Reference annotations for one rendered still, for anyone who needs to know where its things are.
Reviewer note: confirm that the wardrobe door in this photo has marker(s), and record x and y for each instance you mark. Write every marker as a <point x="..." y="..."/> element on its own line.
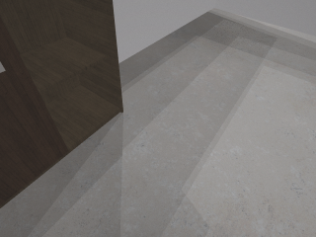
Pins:
<point x="29" y="139"/>

